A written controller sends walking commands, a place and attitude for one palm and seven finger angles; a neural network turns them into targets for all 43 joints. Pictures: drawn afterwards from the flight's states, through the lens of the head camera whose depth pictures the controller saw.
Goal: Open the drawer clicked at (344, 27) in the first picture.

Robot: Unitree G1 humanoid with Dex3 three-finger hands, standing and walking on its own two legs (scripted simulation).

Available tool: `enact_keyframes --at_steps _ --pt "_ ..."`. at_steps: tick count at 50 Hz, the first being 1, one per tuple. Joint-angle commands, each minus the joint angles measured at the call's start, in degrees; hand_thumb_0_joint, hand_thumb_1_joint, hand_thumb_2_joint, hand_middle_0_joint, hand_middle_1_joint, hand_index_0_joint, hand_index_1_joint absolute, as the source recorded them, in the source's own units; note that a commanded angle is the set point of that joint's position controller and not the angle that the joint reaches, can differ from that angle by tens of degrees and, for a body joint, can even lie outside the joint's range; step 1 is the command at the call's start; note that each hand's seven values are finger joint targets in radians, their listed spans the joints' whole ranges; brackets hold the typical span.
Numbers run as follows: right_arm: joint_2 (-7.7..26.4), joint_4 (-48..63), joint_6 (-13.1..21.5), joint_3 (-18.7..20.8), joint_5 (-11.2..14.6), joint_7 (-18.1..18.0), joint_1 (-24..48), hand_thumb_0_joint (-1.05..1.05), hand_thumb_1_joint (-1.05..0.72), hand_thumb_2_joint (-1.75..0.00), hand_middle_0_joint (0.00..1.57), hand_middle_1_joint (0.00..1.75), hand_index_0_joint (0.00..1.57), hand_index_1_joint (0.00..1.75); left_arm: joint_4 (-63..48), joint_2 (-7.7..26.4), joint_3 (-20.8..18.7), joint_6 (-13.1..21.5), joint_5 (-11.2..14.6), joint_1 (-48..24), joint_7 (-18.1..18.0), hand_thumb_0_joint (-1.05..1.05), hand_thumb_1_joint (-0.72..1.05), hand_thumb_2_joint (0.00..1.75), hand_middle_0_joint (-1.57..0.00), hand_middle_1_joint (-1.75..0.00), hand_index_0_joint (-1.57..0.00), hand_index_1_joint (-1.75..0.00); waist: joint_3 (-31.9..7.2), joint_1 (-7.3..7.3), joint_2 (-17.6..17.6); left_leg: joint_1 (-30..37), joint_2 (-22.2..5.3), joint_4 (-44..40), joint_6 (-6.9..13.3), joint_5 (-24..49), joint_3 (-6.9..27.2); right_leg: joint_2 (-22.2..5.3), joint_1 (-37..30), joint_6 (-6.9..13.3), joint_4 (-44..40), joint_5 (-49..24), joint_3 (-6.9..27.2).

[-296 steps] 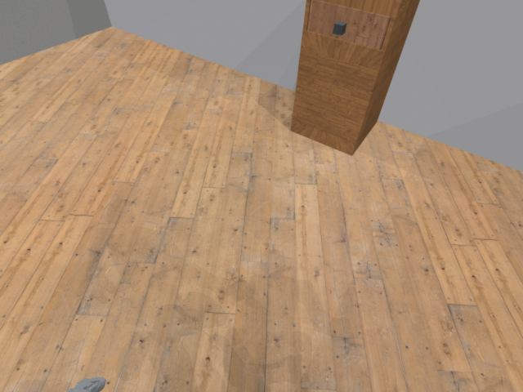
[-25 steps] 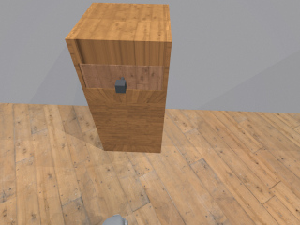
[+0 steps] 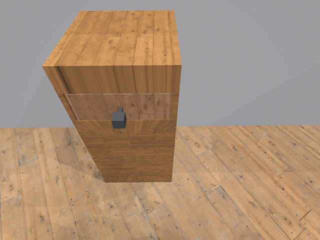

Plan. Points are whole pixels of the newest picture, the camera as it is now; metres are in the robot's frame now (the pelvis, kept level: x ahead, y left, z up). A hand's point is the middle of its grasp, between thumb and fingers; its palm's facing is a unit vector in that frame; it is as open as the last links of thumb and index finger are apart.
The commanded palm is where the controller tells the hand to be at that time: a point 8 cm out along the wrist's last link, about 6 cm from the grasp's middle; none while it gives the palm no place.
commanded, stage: come to a stop and stand still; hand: left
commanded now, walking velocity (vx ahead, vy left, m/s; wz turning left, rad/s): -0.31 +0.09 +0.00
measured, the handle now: (120, 115) +0.54 +0.17 -0.06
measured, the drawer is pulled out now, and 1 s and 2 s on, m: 0.00 0.00 0.00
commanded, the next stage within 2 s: look again from close up in 1.48 s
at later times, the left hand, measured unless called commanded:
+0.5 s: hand out of the picture +0.06 +0.22 -0.18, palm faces +0.08 -0.97 -0.24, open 7.4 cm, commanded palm none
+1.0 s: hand out of the picture +0.03 +0.18 -0.17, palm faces +0.01 -0.98 -0.21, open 7.4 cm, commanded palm none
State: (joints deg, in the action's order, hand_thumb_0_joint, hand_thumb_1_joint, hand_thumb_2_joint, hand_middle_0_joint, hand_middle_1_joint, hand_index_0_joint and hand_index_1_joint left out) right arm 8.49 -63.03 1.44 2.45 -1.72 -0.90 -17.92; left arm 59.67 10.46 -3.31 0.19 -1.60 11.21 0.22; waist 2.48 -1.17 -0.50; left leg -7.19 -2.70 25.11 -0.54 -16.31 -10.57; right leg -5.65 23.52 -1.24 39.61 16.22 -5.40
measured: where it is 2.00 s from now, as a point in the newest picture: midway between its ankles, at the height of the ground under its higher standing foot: outside the picture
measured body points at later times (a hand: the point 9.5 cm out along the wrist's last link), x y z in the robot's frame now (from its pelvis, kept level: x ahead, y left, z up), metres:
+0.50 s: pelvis +0.00 +0.02 -0.01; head +0.03 +0.02 +0.44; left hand +0.06 +0.27 -0.16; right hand +0.09 -0.23 -0.15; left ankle -0.03 +0.15 -0.73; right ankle +0.08 -0.11 -0.74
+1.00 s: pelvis +0.00 +0.00 +0.00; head +0.03 -0.01 +0.45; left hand +0.03 +0.24 -0.15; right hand -0.04 -0.23 -0.16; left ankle -0.03 +0.15 -0.74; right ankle -0.03 -0.11 -0.74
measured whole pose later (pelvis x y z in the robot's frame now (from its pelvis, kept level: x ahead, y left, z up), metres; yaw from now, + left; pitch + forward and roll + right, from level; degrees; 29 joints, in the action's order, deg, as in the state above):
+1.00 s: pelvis +0.00 +0.00 +0.00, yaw +0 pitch +1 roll +1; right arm 9.3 -64.5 -0.9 2.1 -1.0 -2.4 -17.9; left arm 62.8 10.0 -2.2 -1.4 -0.8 11.9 -0.3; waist 3.0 -1.9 0.0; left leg -11.3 -3.5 27.1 -2.6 -16.2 -3.1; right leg -1.5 11.4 -0.1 27.5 15.5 -2.9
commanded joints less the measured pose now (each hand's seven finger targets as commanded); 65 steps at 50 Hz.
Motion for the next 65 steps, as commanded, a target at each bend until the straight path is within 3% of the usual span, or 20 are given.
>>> enact_keyframes --at_steps 1,2,3,8,15,20,23,24,25,26,27,32,40,46,47,50,52,56,59,65 --pt "4.45 1.95 0.75 0.43 0.83 -0.42 -0.64 0.00 -0.90 -0.90 0.20 0.30 0.20 0.30 0.96 3.24 0.11 2.03 0.07 9.90 -0.95 0.00 0.90 0.90 -0.20 -0.30 -0.20 -0.30 -1.38 4.25 -2.78 -10.00 -6.89 3.11 2.15 7.12 4.11 -2.41 -18.63 0.35 -16.26 -19.32 4.25" --pt "1.63 2.06 0.53 -0.36 1.38 -0.25 -3.01 0.00 -0.90 -0.90 0.20 0.30 0.20 0.30 1.16 7.33 -0.08 2.70 0.06 9.65 -1.60 0.00 0.90 0.90 -0.20 -0.30 -0.20 -0.30 -4.35 2.51 -12.83 -13.18 -2.99 7.62 -0.54 -5.87 2.06 -12.43 -22.01 3.46 -18.07 -34.66 14.52" --pt "2.68 1.91 -0.33 -0.08 1.63 -0.51 -4.56 0.00 -0.90 -0.90 0.20 0.30 0.20 0.30 0.54 9.71 -0.10 2.41 0.54 9.36 -1.71 0.00 0.90 0.90 -0.20 -0.30 -0.20 -0.30 -6.18 2.14 -13.06 -10.19 -1.57 12.09 -1.23 -15.38 3.56 -16.89 -20.06 7.95 -19.11 -44.38 15.60" --pt "3.59 1.40 -3.43 0.87 1.73 -1.06 -1.53 0.00 -0.90 -0.90 0.20 0.30 0.20 0.30 -1.24 8.79 -0.86 0.79 0.39 3.85 -3.30 0.00 0.90 0.90 -0.20 -0.30 -0.20 -0.30 -4.75 2.72 -6.95 -15.16 -0.48 30.95 -1.63 -15.94 9.63 -16.57 -19.05 12.59 -16.25 -56.93 11.71" --pt "4.96 5.09 -5.40 2.09 1.05 0.12 2.24 0.00 -0.90 -0.90 0.20 0.30 0.20 0.30 -4.98 9.57 -2.12 -0.45 0.03 -0.78 -3.55 0.00 0.90 0.90 -0.20 -0.30 -0.20 -0.30 -6.57 2.32 -7.99 -16.71 0.82 35.24 -3.23 -9.23 10.81 -14.62 -14.98 11.48 -19.39 -39.22 8.08" --pt "4.99 6.80 -4.18 1.56 1.15 0.57 3.55 0.00 -0.90 -0.90 0.20 0.30 0.20 0.30 -5.51 10.51 -2.27 -0.92 -0.70 -1.16 -2.93 0.00 0.90 0.90 -0.20 -0.30 -0.20 -0.30 -7.06 2.78 -12.60 -11.92 0.96 21.30 -2.21 -9.16 8.55 -12.39 -13.70 10.73 -21.56 -19.75 9.83" --pt "4.60 5.28 -2.60 0.78 1.17 0.40 -1.33 0.00 -0.90 -0.90 0.20 0.30 0.20 0.30 -4.89 9.84 -1.78 -1.38 -0.23 -2.29 -2.56 0.00 0.90 0.90 -0.20 -0.30 -0.20 -0.30 -8.08 0.17 -11.05 -1.20 1.66 2.38 -1.30 0.95 6.49 -8.26 -9.24 6.63 -18.52 -6.61 8.01" --pt "5.82 4.60 -1.95 0.75 1.25 0.33 -2.76 0.00 -0.90 -0.90 0.20 0.30 0.20 0.30 -4.54 7.97 -1.06 -1.48 0.26 -1.53 -2.34 0.00 0.90 0.90 -0.20 -0.30 -0.20 -0.30 -8.12 -0.62 -5.16 4.14 -0.18 -4.21 -1.25 3.74 8.56 -5.64 -5.07 4.12 -14.37 -0.15 6.36" --pt "9.84 5.05 -1.30 1.27 0.53 0.10 -1.82 0.00 -0.90 -0.90 0.20 0.30 0.20 0.30 -4.74 4.32 -0.13 -1.75 1.04 0.47 -2.01 0.00 0.90 0.90 -0.20 -0.30 -0.20 -0.30 -5.88 -0.08 9.82 1.98 -9.38 -10.82 0.92 -0.71 20.56 -0.50 0.27 1.06 -7.47 6.25 3.20" --pt "12.87 7.13 -1.61 1.35 0.12 -0.14 2.73 0.00 -0.90 -0.90 0.20 0.30 0.20 0.30 -4.86 2.60 0.33 -2.09 1.09 -0.11 -1.88 0.00 0.90 0.90 -0.20 -0.30 -0.20 -0.30 -0.78 0.26 18.47 -9.17 -17.27 -17.66 4.27 -7.88 29.76 2.79 0.93 -0.51 -1.81 11.88 2.23" --pt "12.77 8.62 -1.93 0.73 -0.30 -0.19 7.25 0.00 -0.90 -0.90 0.20 0.30 0.20 0.30 -4.63 4.16 -0.03 -2.19 0.78 -1.19 -1.62 0.00 0.90 0.90 -0.20 -0.30 -0.20 -0.30 3.36 1.13 14.10 -18.72 -18.40 -20.46 7.34 -16.82 30.43 2.00 -3.17 0.03 2.43 9.16 5.75" --pt "10.36 6.55 -0.84 0.30 0.15 -1.89 5.31 0.00 -0.90 -0.90 0.20 0.30 0.20 0.30 -0.58 5.38 -0.76 -2.11 0.16 3.68 -0.04 0.00 0.90 0.90 -0.20 -0.30 -0.20 -0.30 2.53 1.63 8.53 -3.71 -11.82 -15.72 5.61 1.88 19.94 3.80 4.79 -1.00 13.60 2.01 7.60" --pt "10.51 2.72 -0.81 1.27 0.15 -2.93 -3.66 0.00 -0.90 -0.90 0.20 0.30 0.20 0.30 -1.18 3.82 -0.13 -2.30 0.61 1.43 -0.15 0.00 0.90 0.90 -0.20 -0.30 -0.20 -0.30 -1.85 -1.58 9.83 8.86 -15.04 -7.78 8.99 34.75 18.34 2.89 4.43 -2.04 7.48 8.21 5.80" --pt "10.29 1.45 -1.17 1.64 0.44 -2.20 -1.84 0.00 -0.90 -0.90 0.20 0.30 0.20 0.30 0.89 2.06 0.41 -1.21 1.12 4.53 -0.47 0.00 0.90 0.90 -0.20 -0.30 -0.20 -0.30 -3.98 0.19 11.25 1.70 -10.95 -3.99 6.59 28.04 16.48 4.60 -10.44 -0.43 -12.21 -0.57 1.75" --pt "9.67 1.08 -1.07 1.54 0.74 -2.08 -1.78 0.00 -0.90 -0.90 0.20 0.30 0.20 0.30 1.78 2.58 0.32 -0.75 1.01 6.47 -0.66 0.00 0.90 0.90 -0.20 -0.30 -0.20 -0.30 -4.49 1.26 9.22 -0.74 -9.26 -1.87 4.68 24.14 15.22 3.95 -15.32 -0.33 -18.90 -7.60 1.80" --pt "2.58 1.72 -1.10 -0.48 1.32 -1.24 -0.89 0.00 -0.90 -0.90 0.20 0.30 0.20 0.30 2.98 8.57 0.08 0.55 0.92 7.20 -1.83 0.00 0.90 0.90 -0.20 -0.30 -0.20 -0.30 -4.15 1.38 -8.27 -11.89 -1.37 3.95 -1.02 -5.77 7.28 -11.16 -21.62 5.67 -22.00 -23.37 13.65" --pt "2.78 1.13 -2.27 -0.44 0.76 -1.39 0.31 0.00 -0.90 -0.90 0.20 0.30 0.20 0.30 2.76 7.37 0.24 0.71 0.89 5.41 -2.11 0.00 0.90 0.90 -0.20 -0.30 -0.20 -0.30 -0.62 1.68 -13.67 -10.53 -2.14 9.20 -1.05 -9.95 8.55 -9.56 -15.96 8.11 -23.71 -23.06 13.24" --pt "2.22 -2.05 -2.14 -0.92 0.99 -1.48 -3.31 0.00 -0.90 -0.90 0.20 0.30 0.20 0.30 2.87 4.17 1.39 0.63 1.32 2.71 -2.48 0.00 0.90 0.90 -0.20 -0.30 -0.20 -0.30 1.06 -0.14 -6.25 -7.20 -2.83 4.06 -0.85 0.32 8.92 -6.19 -15.72 7.55 -19.81 -26.62 8.11" --pt "2.97 -3.28 -1.70 -1.11 0.90 -1.53 -4.06 0.00 -0.90 -0.90 0.20 0.30 0.20 0.30 2.79 3.03 1.67 0.43 1.75 3.18 -2.46 0.00 0.90 0.90 -0.20 -0.30 -0.20 -0.30 1.26 0.25 -1.65 -1.60 -4.37 -1.58 -0.31 13.59 9.99 -2.09 -12.49 4.32 -19.59 -17.25 5.84" --pt "2.90 -3.01 -1.95 -1.27 0.85 -1.58 -1.93 0.00 -0.90 -0.90 0.20 0.30 0.20 0.30 3.13 4.03 1.33 0.34 1.49 4.33 -2.55 0.00 0.90 0.90 -0.20 -0.30 -0.20 -0.30 3.60 0.75 2.03 -1.92 -4.43 -2.39 -0.71 11.90 8.73 -1.25 -12.80 3.01 -22.30 -14.98 7.12"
